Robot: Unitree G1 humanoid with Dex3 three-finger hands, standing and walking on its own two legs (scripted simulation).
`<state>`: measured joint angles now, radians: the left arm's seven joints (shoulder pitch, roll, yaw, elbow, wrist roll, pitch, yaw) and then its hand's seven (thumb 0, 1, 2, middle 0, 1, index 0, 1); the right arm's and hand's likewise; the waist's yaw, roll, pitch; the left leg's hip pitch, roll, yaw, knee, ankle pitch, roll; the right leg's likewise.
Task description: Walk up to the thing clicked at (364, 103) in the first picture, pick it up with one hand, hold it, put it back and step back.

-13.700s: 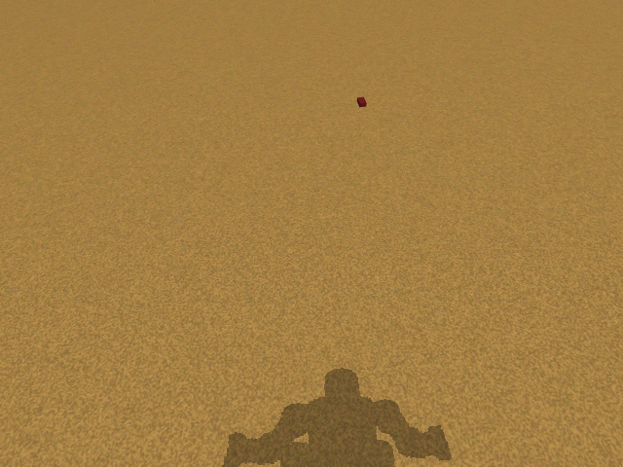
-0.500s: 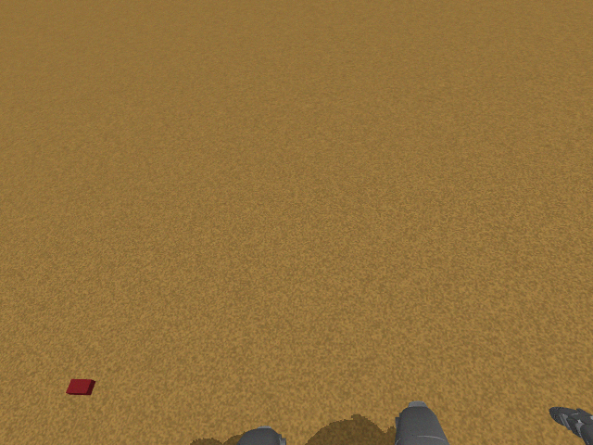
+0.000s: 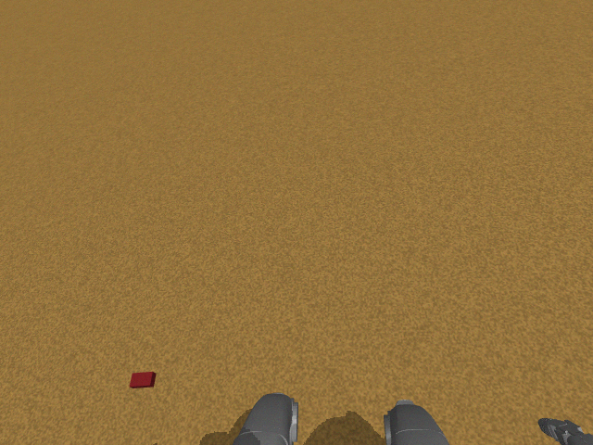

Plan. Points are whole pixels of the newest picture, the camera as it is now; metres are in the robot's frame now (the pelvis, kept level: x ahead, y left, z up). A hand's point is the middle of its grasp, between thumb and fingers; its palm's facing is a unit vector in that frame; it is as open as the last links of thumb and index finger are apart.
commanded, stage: walk up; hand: left
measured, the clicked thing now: (142, 380) +0.40 +0.64 -0.72
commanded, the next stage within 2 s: none
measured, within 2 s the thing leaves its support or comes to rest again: neither
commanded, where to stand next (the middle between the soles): -0.04 +0.37 m, yaw -10 degrees
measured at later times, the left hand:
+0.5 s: hand out of the picture +0.00 +0.51 -0.13, palm faces -0.12 -0.84 -0.54, open 7.4 cm
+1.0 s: hand out of the picture -0.06 +0.75 -0.14, palm faces -0.09 -0.87 -0.49, open 7.4 cm
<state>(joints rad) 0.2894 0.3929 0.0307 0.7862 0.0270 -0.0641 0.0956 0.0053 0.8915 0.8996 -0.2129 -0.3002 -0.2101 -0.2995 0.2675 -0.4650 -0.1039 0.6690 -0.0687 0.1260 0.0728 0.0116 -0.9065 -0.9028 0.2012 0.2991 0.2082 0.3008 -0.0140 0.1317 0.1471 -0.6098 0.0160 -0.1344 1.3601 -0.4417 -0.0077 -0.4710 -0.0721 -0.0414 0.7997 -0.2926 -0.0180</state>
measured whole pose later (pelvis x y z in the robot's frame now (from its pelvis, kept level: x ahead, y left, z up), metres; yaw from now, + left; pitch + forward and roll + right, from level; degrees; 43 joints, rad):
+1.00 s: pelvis -0.14 +0.44 +0.00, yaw -6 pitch -3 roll -1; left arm 0.26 0.49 0.10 0.96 0.02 -0.01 0.03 0.01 0.90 0.90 -0.20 -0.30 -0.20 -0.30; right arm 0.27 -0.36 -0.04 0.86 -0.03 0.03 0.02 0.01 -0.90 -0.90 0.20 0.30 0.21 0.30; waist -0.01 -0.01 0.10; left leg -0.37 0.05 0.01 0.87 -0.46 0.00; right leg -0.56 0.05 0.06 1.17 -0.43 -0.02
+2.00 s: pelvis -0.13 +0.40 +0.04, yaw -12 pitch -2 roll +0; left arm 0.03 0.33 0.02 1.15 0.00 0.00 -0.02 0.01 0.90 0.90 -0.20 -0.30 -0.20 -0.30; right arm 0.06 -0.37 0.01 1.12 0.00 -0.02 0.00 0.01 -0.91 -0.90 0.20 0.30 0.21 0.30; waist 0.00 0.00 0.08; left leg -0.20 0.04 0.01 0.44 -0.21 -0.04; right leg -0.21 -0.02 0.00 0.46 -0.22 0.01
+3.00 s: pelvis -0.11 +0.40 +0.05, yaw -11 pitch -2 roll +0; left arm 0.08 0.34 0.01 1.14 0.01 -0.01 -0.01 0.01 0.90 0.90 -0.20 -0.30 -0.20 -0.30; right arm 0.07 -0.35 0.00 1.14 -0.01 -0.01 0.01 0.01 -0.91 -0.90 0.20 0.30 0.21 0.30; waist 0.00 0.00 0.06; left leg -0.12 0.04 0.00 0.32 -0.17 -0.04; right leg -0.12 -0.03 -0.02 0.34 -0.19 0.02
